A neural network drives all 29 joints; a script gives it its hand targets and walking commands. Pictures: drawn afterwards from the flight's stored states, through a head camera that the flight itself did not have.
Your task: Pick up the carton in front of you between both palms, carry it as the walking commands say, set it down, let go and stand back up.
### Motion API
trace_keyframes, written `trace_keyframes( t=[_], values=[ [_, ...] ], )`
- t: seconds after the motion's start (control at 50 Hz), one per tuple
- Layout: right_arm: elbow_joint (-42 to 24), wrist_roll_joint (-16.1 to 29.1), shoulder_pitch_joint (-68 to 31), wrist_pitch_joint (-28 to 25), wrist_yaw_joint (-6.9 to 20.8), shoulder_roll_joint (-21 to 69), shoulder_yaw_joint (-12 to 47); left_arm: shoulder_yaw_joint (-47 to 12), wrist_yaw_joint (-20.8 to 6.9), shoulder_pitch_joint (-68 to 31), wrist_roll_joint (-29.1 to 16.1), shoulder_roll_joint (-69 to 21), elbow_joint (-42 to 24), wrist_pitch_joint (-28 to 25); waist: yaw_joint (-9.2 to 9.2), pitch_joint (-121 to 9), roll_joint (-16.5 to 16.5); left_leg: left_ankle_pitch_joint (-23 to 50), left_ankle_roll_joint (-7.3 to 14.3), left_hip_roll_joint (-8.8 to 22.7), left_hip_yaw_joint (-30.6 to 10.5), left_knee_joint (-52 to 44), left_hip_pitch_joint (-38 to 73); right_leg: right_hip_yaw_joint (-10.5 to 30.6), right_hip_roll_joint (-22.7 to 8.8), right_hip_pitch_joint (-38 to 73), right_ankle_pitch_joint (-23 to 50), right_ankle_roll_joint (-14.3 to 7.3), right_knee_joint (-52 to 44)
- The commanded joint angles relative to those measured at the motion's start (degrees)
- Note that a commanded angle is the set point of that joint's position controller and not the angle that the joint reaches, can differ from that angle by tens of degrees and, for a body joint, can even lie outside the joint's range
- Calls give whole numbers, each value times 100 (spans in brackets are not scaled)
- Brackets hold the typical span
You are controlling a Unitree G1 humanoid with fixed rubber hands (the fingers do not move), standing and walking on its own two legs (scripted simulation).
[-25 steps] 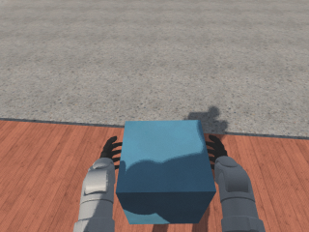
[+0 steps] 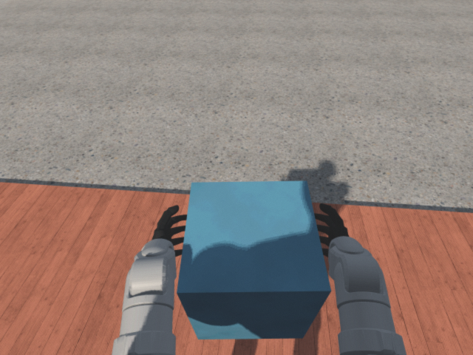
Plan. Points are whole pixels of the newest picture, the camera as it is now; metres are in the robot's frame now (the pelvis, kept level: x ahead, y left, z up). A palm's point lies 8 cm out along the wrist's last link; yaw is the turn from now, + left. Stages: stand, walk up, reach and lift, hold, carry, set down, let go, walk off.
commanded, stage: hold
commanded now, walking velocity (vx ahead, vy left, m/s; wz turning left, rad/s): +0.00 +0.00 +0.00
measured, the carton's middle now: (249, 264) +0.29 +0.00 -0.02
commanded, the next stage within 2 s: carry in 0.16 s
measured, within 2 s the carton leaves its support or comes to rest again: neither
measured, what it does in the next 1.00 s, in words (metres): walks ahead: right foot, then left foot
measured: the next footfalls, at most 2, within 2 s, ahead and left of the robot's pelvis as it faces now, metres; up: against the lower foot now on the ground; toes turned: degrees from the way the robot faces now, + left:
right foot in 0.60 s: +0.14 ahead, -0.09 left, +0.00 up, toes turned -8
left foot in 0.94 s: +0.49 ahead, +0.11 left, +0.00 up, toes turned +10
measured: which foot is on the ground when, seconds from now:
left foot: down 0.00-0.64, up 0.66-0.92, down 0.94-1.00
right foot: down 0.00-0.50, up 0.52-0.58, down 0.60-0.96, up 0.98-1.00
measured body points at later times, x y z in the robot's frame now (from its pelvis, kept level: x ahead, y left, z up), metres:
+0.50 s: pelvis +0.08 +0.01 -0.02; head +0.04 +0.01 +0.43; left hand +0.37 +0.16 +0.06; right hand +0.37 -0.14 +0.06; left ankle +0.02 +0.13 -0.74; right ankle +0.02 -0.12 -0.74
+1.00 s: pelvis +0.35 +0.04 -0.03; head +0.35 +0.04 +0.42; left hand +0.64 +0.19 +0.05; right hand +0.63 -0.12 +0.05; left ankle +0.46 +0.10 -0.75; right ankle +0.13 -0.08 -0.69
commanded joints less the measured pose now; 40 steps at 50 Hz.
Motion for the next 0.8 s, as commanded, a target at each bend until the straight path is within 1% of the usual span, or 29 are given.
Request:
trace_keyframes(
  t=[0.0, 0.12, 0.14, 0.18, 0.2, 0.22, 0.26, 0.28, 0.34, 0.36, 0.4, 0.42, 0.44, 0.46, 0.48, 0.5, 0.52, 0.54, 0.56, 0.58, 0.6, 0.62, 0.64, 0.66, 0.68, 0.7, 0.72, 0.74, 0.78],
  values=[
    [-329, 1392, -2579, -157, 1173, 5059, 3100, -3101, -1162, -2566, -1388, -5051, -309, -150, -2, -1371, 16, 914, 1, -398, -82, -304, 261, 85, 398, 235, 856, -20, -316],
    [-471, 1419, -2410, -140, 1151, 5020, 3150, -3154, -1142, -2407, -1424, -5009, -451, -134, -4, -1368, 19, 1060, 2, -409, -98, -312, 294, 97, 410, 257, 992, -16, -324],
    [-461, 1495, -2705, -104, 1161, 5036, 3237, -3263, -1158, -2693, -1487, -5068, -420, -93, 12, -1674, 1, 279, 82, 667, 66, 152, -345, -34, -615, -342, 239, -96, 120],
    [-645, 1657, -2720, -60, 1154, 5074, 3396, -3414, -1155, -2731, -1654, -5077, -596, -54, 7, -1541, 27, -2350, 121, 579, -177, -146, -971, 186, -536, -879, -2338, -157, -168],
    [-774, 1735, -2812, -30, 1137, 5084, 3519, -3534, -1139, -2842, -1721, -5101, -732, -27, -16, -1363, 12, -2985, 136, 557, -219, -138, -1229, 256, -523, -1144, -2985, -173, -193],
    [-893, 1799, -2885, 14, 1114, 5082, 3648, -3640, -1114, -2908, -1790, -5102, -868, 15, -20, -1293, 27, -2838, 156, 586, -214, -53, -1313, 260, -553, -1249, -2844, -191, -119],
    [-1110, 1969, -2844, 174, 1058, 5041, 3875, -3859, -1052, -2793, -1963, -5052, -1089, 166, 20, -1671, 1, -1948, 166, 571, -127, 195, -1253, 218, -599, -1106, -2004, -245, 87],
    [-1269, 2064, -2759, 287, 1026, 4993, 4021, -4004, -1017, -2708, -2054, -4995, -1238, 283, 17, -1897, -56, -1775, 178, 558, -83, 350, -1223, 298, -658, -1048, -1878, -290, 109],
    [-1663, 2293, -2767, 763, 933, 4760, 4279, -4245, -915, -2652, -2264, -4715, -1657, 760, 32, -1790, -254, -2160, 180, 535, -50, 669, -1660, 694, -872, -1184, -2529, -461, -36],
    [-1741, 2388, -2718, 953, 903, 4661, 4341, -4322, -879, -2589, -2356, -4613, -1746, 952, 44, -1656, -326, -2100, 175, 516, 12, 772, -1823, 802, -940, -1208, -2581, -507, -79],
    [-1930, 2615, -2681, 1324, 867, 4582, 4463, -4429, -812, -2506, -2512, -4437, -1922, 1309, 52, -1554, -455, -1617, 175, 486, 188, 879, -1806, 814, -1000, -1254, -1944, -574, 81],
    [-2036, 2733, -2614, 1489, 853, 4588, 4524, -4499, -785, -2465, -2616, -4446, -2044, 1468, 33, -1569, -372, -1419, 196, 514, 177, 785, -1592, 625, -927, -1396, -1451, -559, 374],
    [-2119, 2808, -2493, 1627, 832, 4589, 4563, -4589, -770, -2480, -2748, -4497, -2243, 1625, -8, -1656, 62, -1017, 307, 699, -133, 747, -1246, 246, -762, -1644, -773, -467, 1041],
    [-2189, 2855, -2270, 1752, 807, 4562, 4564, -4669, -759, -2454, -2887, -4590, -2400, 1783, -56, -1830, 727, -313, 519, 1037, -713, 561, -529, -284, -490, -2260, -384, -286, 1955],
    [-2283, 2887, -2079, 1862, 781, 4584, 4553, -4719, -765, -2406, -3003, -4678, -2542, 1927, -96, -1813, 1351, 653, 825, 1474, -1399, 269, 411, -792, -194, -3346, -890, -40, 2481],
    [-2460, 2887, -1952, 1955, 743, 4642, 4549, -4775, -795, -2451, -3139, -4741, -2740, 2043, -116, -1610, 1642, 1784, 1135, 1859, -1949, 124, 959, -1054, -130, -4140, -1793, 66, 2404],
    [-2764, 2884, -1988, 2038, 706, 4702, 4573, -4828, -839, -2559, -3268, -4831, -2908, 2122, -177, -1492, 1353, 2606, 1274, 1975, -2048, 104, 1133, -1032, -111, -4345, -2190, 43, 2143],
    [-3081, 2914, -2140, 2108, 675, 4739, 4619, -4848, -880, -2581, -3366, -4940, -3032, 2175, -185, -1584, 1054, 2720, 1191, 1941, -1744, 177, 1149, -1056, -114, -4063, -2062, 8, 1642],
    [-3282, 3024, -2227, 2191, 661, 4948, 4696, -4813, -888, -2473, -3429, -4956, -3132, 2236, -117, -1812, 841, 2501, 941, 1753, -1175, 399, 750, -1168, -52, -3127, -1568, -36, 946],
    [-3498, 3088, -2226, 2251, 668, 4984, 4736, -4795, -880, -2262, -3429, -5013, -3214, 2276, 23, -2236, 597, 2291, 573, 1391, -275, 918, -297, -1274, 42, -1205, -684, -133, 96],
    [-3683, 3169, -2163, 2327, 703, 4948, 4771, -4711, -844, -1893, -3321, -4988, -3208, 2291, 121, -2657, -132, 1734, 198, 846, 607, 2036, -1530, -275, -515, 557, -661, -299, -429],
    [-3987, 3287, -2314, 2412, 767, 4945, 4871, -4630, -789, -1592, -3120, -4893, -3237, 2281, 189, -2684, -1757, 349, -106, 337, 1227, 3483, -3390, 1746, -1931, 1912, 881, -904, -337],
    [-3880, 3366, -2408, 2470, 811, 4898, 4943, -4619, -736, -1687, -3048, -4996, -3299, 2340, 194, -2427, -1795, -1832, -33, 84, 931, 3850, -4514, 2350, -2356, 2403, 2626, -1404, -368],
    [-3818, 3438, -2383, 2486, 840, 4857, 4954, -4626, -698, -1848, -3066, -4994, -3493, 2398, 186, -2230, -920, -2094, 74, 370, 693, 4056, -4786, 1997, -2406, 2458, 3038, -1478, -235],
    [-3725, 3482, -2241, 2505, 860, 4839, 4921, -4639, -671, -1924, -3114, -4939, -3639, 2443, 180, -2186, -371, -1999, 141, 487, 645, 4001, -4884, 1650, -2315, 2454, 2769, -1304, -248],
    [-3643, 3487, -2081, 2523, 865, 4839, 4864, -4684, -659, -2009, -3158, -4891, -3765, 2485, 184, -2053, -229, -1866, 180, 570, 703, 3658, -5006, 1331, -2214, 2422, 2450, -1088, -393],
    [-3577, 3444, -1964, 2541, 849, 4832, 4818, -4716, -662, -2051, -3199, -4837, -3805, 2533, 168, -1944, -315, -1640, 145, 577, 813, 3308, -4998, 983, -2050, 2355, 2432, -930, -552],
    [-3522, 3375, -1858, 2561, 817, 4812, 4773, -4724, -680, -2002, -3236, -4796, -3784, 2578, 153, -1939, -462, -1292, 89, 492, 960, 3058, -4847, 637, -1894, 2275, 2529, -837, -623],
    [-3476, 3218, -1681, 2594, 738, 4773, 4694, -4737, -750, -1886, -3303, -4718, -3742, 2645, 122, -1852, -611, -493, 38, 365, 1194, 2262, -4124, -89, -1583, 1688, 2613, -700, -724]
  ],
)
